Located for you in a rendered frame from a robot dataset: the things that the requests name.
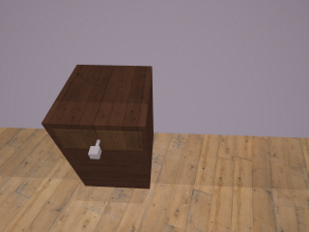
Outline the drawer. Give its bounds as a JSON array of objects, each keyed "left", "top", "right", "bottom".
[{"left": 51, "top": 129, "right": 143, "bottom": 151}]

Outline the cabinet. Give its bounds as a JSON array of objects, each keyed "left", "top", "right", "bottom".
[{"left": 42, "top": 65, "right": 154, "bottom": 189}]

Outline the handle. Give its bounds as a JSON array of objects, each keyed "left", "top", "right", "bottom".
[{"left": 88, "top": 139, "right": 102, "bottom": 160}]

